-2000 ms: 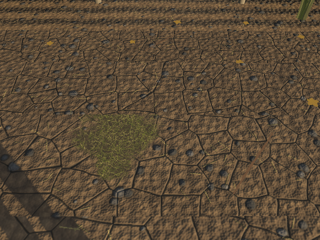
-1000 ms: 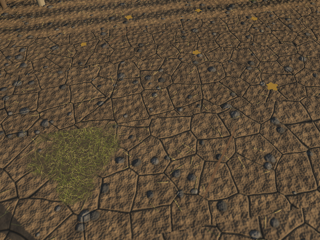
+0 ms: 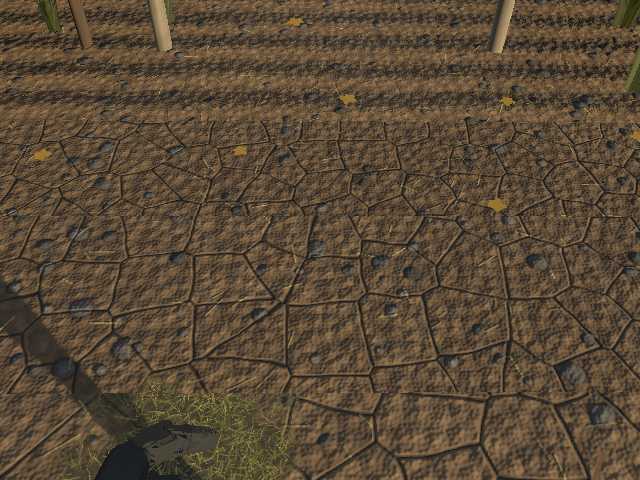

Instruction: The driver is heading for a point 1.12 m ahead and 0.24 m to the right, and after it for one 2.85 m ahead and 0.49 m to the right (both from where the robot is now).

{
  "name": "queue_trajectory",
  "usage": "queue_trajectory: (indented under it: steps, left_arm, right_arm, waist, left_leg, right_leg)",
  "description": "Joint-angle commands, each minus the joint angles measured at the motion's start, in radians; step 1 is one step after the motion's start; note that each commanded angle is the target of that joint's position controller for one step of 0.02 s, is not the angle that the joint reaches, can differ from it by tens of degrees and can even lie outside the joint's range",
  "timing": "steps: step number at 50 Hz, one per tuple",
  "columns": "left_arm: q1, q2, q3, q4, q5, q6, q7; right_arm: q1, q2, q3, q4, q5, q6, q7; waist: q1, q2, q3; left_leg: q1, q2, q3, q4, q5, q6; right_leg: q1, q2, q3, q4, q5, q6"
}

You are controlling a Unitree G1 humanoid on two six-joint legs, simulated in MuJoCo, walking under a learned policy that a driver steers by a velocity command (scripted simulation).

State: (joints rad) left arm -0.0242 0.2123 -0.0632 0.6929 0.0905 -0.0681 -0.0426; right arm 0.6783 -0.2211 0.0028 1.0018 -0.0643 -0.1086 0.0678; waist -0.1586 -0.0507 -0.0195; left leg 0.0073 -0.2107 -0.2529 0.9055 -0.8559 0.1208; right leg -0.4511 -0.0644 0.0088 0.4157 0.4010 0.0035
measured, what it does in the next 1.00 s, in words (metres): goes down, turning right: right foot 0.15 m lower, then left foot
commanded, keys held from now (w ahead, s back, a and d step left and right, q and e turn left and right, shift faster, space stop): w+e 0.88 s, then w+q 0.12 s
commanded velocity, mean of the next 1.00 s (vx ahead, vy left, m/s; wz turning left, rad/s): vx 0.50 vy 0.00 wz -0.35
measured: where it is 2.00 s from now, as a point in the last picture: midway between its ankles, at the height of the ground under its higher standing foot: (367, 350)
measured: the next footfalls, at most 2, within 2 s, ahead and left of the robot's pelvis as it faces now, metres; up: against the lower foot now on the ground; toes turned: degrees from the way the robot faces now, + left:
right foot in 0.02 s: +0.15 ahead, -0.13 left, -0.15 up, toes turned -4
left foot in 0.40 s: +0.43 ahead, +0.08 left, -0.15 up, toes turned -6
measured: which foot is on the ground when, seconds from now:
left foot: down 0.00-0.04, up 0.06-0.38, down 0.40-0.96, up 0.98-1.00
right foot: up 0.00-0.00, down 0.02-0.44, up 0.46-0.94, down 0.96-1.00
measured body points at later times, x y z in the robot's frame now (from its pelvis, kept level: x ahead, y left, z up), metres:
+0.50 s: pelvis +0.28 -0.01 -0.07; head +0.29 +0.00 +0.38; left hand +0.32 +0.23 -0.21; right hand +0.49 -0.25 -0.13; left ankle +0.39 +0.08 -0.80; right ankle +0.16 -0.12 -0.74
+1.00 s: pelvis +0.50 -0.15 -0.08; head +0.51 -0.16 +0.37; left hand +0.77 -0.02 -0.17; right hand +0.35 -0.33 -0.23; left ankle +0.40 +0.08 -0.78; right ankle +0.53 -0.27 -0.80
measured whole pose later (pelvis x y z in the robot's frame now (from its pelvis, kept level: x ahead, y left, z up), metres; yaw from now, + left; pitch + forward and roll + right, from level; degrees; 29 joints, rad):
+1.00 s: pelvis +0.50 -0.15 -0.08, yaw -27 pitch +0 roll +1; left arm 0.09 0.24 0.05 0.82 0.05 -0.11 -0.06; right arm 0.44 -0.19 0.00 1.01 -0.08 -0.09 0.03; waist -0.07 -0.01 0.02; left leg 0.07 0.18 0.25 0.54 -0.46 -0.03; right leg -0.43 0.00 -0.04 0.61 -0.17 -0.08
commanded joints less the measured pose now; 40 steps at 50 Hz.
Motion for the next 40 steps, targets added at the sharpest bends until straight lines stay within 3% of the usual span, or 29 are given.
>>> queue_trajectory:
  steps: [1, 2, 3, 4, 5, 6, 7, 8, 9, 10, 11, 12, 13, 15, 17, 19, 20, 21, 22, 23, 24, 25, 26, 27, 28, 30, 33, 35, 40]
  left_arm:
    - [0.513, 0.189, 0.089, 0.214, -0.017, 0.017, 0.016]
    - [0.899, 0.199, 0.120, 0.321, -0.020, 0.020, 0.004]
    - [0.846, 0.269, 0.124, 0.262, -0.013, 0.007, -0.032]
    - [0.749, 0.262, 0.125, 0.242, 0.048, 0.020, -0.051]
    - [0.620, 0.252, 0.130, 0.217, 0.025, 0.015, -0.050]
    - [0.491, 0.154, 0.097, 0.198, -0.004, 0.005, -0.051]
    - [0.401, 0.084, 0.070, 0.183, 0.001, -0.001, -0.054]
    - [0.295, 0.048, 0.058, 0.168, 0.004, -0.009, -0.055]
    - [0.232, -0.013, 0.043, 0.148, -0.014, -0.037, -0.027]
    - [0.248, 0.013, 0.052, 0.151, -0.023, -0.057, -0.013]
    - [0.231, 0.050, 0.062, 0.141, -0.030, -0.070, -0.004]
    - [0.260, 0.096, 0.071, 0.165, -0.020, -0.079, -0.012]
    - [0.306, 0.145, 0.086, 0.179, -0.021, -0.085, -0.020]
    - [0.383, 0.194, 0.114, 0.186, -0.031, -0.079, -0.033]
    - [0.476, 0.164, 0.120, 0.209, -0.031, -0.063, -0.039]
    - [0.529, 0.156, 0.129, 0.226, -0.020, -0.050, -0.035]
    - [0.501, 0.168, 0.134, 0.218, -0.005, -0.055, -0.037]
    - [0.435, 0.145, 0.130, 0.176, -0.003, -0.063, -0.040]
    - [0.562, -0.018, 0.082, 0.150, 0.003, -0.081, -0.040]
    - [0.462, 0.029, 0.091, 0.137, -0.035, -0.078, -0.047]
    - [0.351, 0.067, 0.111, 0.138, -0.043, -0.061, -0.031]
    - [0.361, 0.058, 0.113, 0.162, -0.043, -0.050, -0.005]
    - [0.412, 0.047, 0.113, 0.182, -0.023, -0.040, 0.008]
    - [0.404, 0.019, 0.104, 0.187, -0.006, -0.035, 0.008]
    - [0.393, -0.003, 0.100, 0.181, -0.004, -0.029, 0.004]
    - [0.344, -0.014, 0.096, 0.176, -0.022, -0.026, -0.021]
    - [0.270, 0.011, 0.091, 0.153, -0.037, -0.017, -0.060]
    - [0.242, 0.028, 0.088, 0.138, -0.036, -0.017, -0.063]
    - [0.145, 0.066, 0.097, 0.100, -0.023, -0.014, -0.042]
  right_arm:
    - [-0.060, -0.163, -0.015, -0.034, 0.009, 0.001, 0.006]
    - [-0.039, -0.098, 0.000, -0.032, -0.011, 0.002, 0.037]
    - [0.216, 0.029, 0.022, -0.030, -0.023, -0.004, 0.059]
    - [0.038, -0.110, -0.008, -0.118, -0.014, 0.005, 0.067]
    - [-0.146, -0.141, -0.016, -0.222, 0.012, 0.005, 0.053]
    - [-0.259, -0.165, -0.025, -0.243, 0.009, 0.008, 0.017]
    - [-0.264, -0.138, -0.017, -0.239, -0.017, 0.019, -0.012]
    - [-0.271, -0.046, 0.017, -0.238, -0.029, 0.044, -0.024]
    - [-0.297, 0.018, 0.044, -0.229, -0.065, 0.055, -0.030]
    - [-0.301, 0.002, 0.049, -0.215, -0.064, 0.059, -0.015]
    - [-0.319, -0.012, 0.047, -0.221, -0.039, 0.054, -0.003]
    - [-0.406, 0.012, 0.058, -0.241, -0.010, 0.053, 0.005]
    - [-0.453, -0.001, 0.062, -0.266, 0.008, 0.052, 0.011]
    - [-0.523, -0.064, 0.050, -0.288, 0.004, 0.058, 0.005]
    - [-0.629, -0.089, 0.040, -0.318, -0.019, 0.053, -0.017]
    - [-0.724, -0.122, 0.023, -0.351, -0.004, 0.033, -0.034]
    - [-0.689, -0.172, -0.001, -0.351, 0.014, 0.013, -0.041]
    - [-0.495, -0.242, -0.035, -0.307, 0.032, -0.007, -0.053]
    - [-0.231, -0.261, -0.043, -0.257, 0.040, -0.011, -0.061]
    - [-0.132, -0.202, -0.034, -0.219, 0.024, 0.000, -0.067]
    - [-0.204, -0.186, -0.044, -0.212, 0.020, -0.005, -0.081]
    - [-0.319, -0.140, -0.034, -0.221, 0.036, -0.003, -0.089]
    - [-0.381, -0.075, -0.017, -0.228, 0.047, 0.003, -0.090]
    - [-0.421, -0.040, -0.012, -0.235, 0.044, 0.002, -0.095]
    - [-0.443, -0.041, -0.015, -0.238, 0.037, -0.004, -0.100]
    - [-0.468, -0.057, -0.027, -0.236, 0.014, -0.019, -0.107]
    - [-0.409, -0.074, -0.037, -0.182, -0.019, -0.023, -0.096]
    - [-0.383, -0.079, -0.037, -0.151, -0.021, -0.020, -0.085]
    - [-0.311, -0.113, -0.034, -0.091, -0.016, -0.023, -0.060]
  waist:
    - [0.257, -0.004, 0.067]
    - [0.377, -0.140, -0.180]
    - [0.199, -0.232, -0.498]
    - [0.275, -0.084, -0.316]
    - [0.271, -0.039, -0.182]
    - [0.235, 0.130, -0.020]
    - [0.157, 0.143, 0.043]
    - [0.060, 0.099, 0.159]
    - [0.057, 0.058, 0.180]
    - [0.083, 0.033, 0.149]
    - [0.094, 0.036, 0.076]
    - [0.105, 0.005, 0.076]
    - [0.119, 0.006, 0.091]
    - [0.153, 0.020, 0.113]
    - [0.201, 0.019, 0.098]
    - [0.222, 0.011, 0.075]
    - [0.180, 0.007, 0.031]
    - [0.085, 0.065, -0.107]
    - [0.048, 0.318, -0.424]
    - [-0.012, 0.271, -0.368]
    - [0.005, 0.146, -0.091]
    - [0.069, 0.152, -0.013]
    - [0.121, 0.157, -0.032]
    - [0.140, 0.144, 0.001]
    - [0.158, 0.141, 0.005]
    - [0.160, 0.125, 0.024]
    - [0.142, 0.118, 0.056]
    - [0.142, 0.116, 0.067]
    - [0.118, 0.116, 0.112]
  left_leg:
    - [-0.413, 0.074, -0.046, 0.343, 0.806, -0.064]
    - [-0.629, 0.016, 0.014, 0.762, 0.544, -0.105]
    - [-0.828, 0.023, 0.073, 1.127, 0.033, -0.145]
    - [-1.125, 0.026, 0.132, 1.293, 0.035, -0.172]
    - [-1.300, 0.092, 0.107, 1.237, 0.142, -0.153]
    - [-1.289, 0.185, 0.120, 1.098, 0.304, -0.136]
    - [-1.135, 0.244, 0.110, 0.901, 0.416, -0.114]
    - [-0.991, 0.338, 0.067, 0.704, 0.427, -0.082]
    - [-0.904, 0.389, 0.073, 0.443, 0.590, -0.051]
    - [-0.822, 0.374, 0.126, 0.262, 0.769, -0.062]
    - [-0.560, 0.345, 0.192, 0.015, 0.893, -0.068]
    - [-0.385, 0.324, 0.234, -0.015, 0.939, -0.092]
    - [-0.348, 0.295, 0.251, -0.053, 0.973, -0.110]
    - [-0.391, 0.266, 0.243, -0.185, 0.956, -0.114]
    - [-0.467, 0.250, 0.246, -0.280, 0.890, -0.100]
    - [-0.456, 0.237, 0.263, -0.355, 0.852, -0.061]
    - [-0.301, 0.239, 0.262, -0.360, 0.897, -0.001]
    - [0.036, 0.297, 0.207, -0.293, 1.015, 0.098]
    - [0.559, 0.613, -0.185, -0.376, 1.153, 0.366]
    - [0.524, 0.697, -0.412, -0.564, 0.806, 0.323]
    - [0.233, 0.630, -0.282, -0.636, 0.470, 0.184]
    - [0.055, 0.590, -0.171, -0.691, 0.403, 0.135]
    - [-0.010, 0.566, -0.105, -0.730, 0.476, 0.124]
    - [-0.078, 0.552, -0.023, -0.761, 0.551, 0.114]
    - [-0.125, 0.536, 0.039, -0.792, 0.582, 0.099]
    - [-0.155, 0.507, 0.174, -0.839, 0.661, 0.085]
    - [-0.142, 0.506, 0.304, -0.868, 0.773, 0.086]
    - [-0.127, 0.521, 0.348, -0.864, 0.798, 0.091]
    - [0.006, 0.551, 0.406, -0.827, 0.760, 0.078]
  right_leg:
    - [0.671, -0.067, -0.050, -0.134, 0.184, -0.035]
    - [1.139, -0.161, 0.009, 0.118, 0.270, -0.193]
    - [1.437, -0.348, 0.285, 0.357, 0.693, -0.457]
    - [1.323, -0.395, 0.472, 0.225, 0.434, -0.500]
    - [1.121, -0.453, 0.553, 0.073, -0.079, -0.494]
    - [0.777, -0.423, 0.534, -0.054, -0.372, -0.445]
    - [0.467, -0.374, 0.476, -0.114, -0.349, -0.442]
    - [0.144, -0.361, 0.422, -0.192, -0.373, -0.436]
    - [-0.010, -0.236, 0.354, -0.244, -0.444, -0.387]
    - [-0.062, -0.138, 0.255, -0.228, -0.498, -0.364]
    - [-0.169, -0.058, 0.138, -0.218, -0.512, -0.318]
    - [-0.298, -0.034, 0.122, -0.235, -0.445, -0.301]
    - [-0.287, -0.044, 0.141, -0.234, -0.391, -0.301]
    - [-0.131, -0.074, 0.192, -0.172, -0.371, -0.305]
    - [0.092, -0.113, 0.263, -0.099, -0.334, -0.306]
    - [0.248, -0.131, 0.313, -0.048, -0.300, -0.277]
    - [0.227, -0.098, 0.285, 0.027, -0.167, -0.225]
    - [0.065, -0.004, 0.205, 0.255, -0.123, -0.147]
    - [-0.231, 0.157, 0.075, 0.588, -0.562, -0.051]
    - [-0.421, 0.150, 0.065, 0.742, -0.974, -0.053]
    - [-0.459, 0.064, 0.084, 0.808, -0.859, -0.076]
    - [-0.408, 0.018, 0.055, 0.785, -0.786, -0.071]
    - [-0.317, -0.016, 0.067, 0.718, -0.749, -0.071]
    - [-0.256, -0.034, 0.063, 0.699, -0.745, -0.066]
    - [-0.204, -0.036, 0.053, 0.681, -0.743, -0.057]
    - [-0.179, -0.033, 0.019, 0.617, -0.622, -0.051]
    - [-0.183, -0.049, 0.005, 0.473, -0.474, -0.048]
    - [-0.175, -0.051, 0.014, 0.402, -0.424, -0.047]
    - [-0.203, -0.038, 0.026, 0.263, -0.398, -0.060]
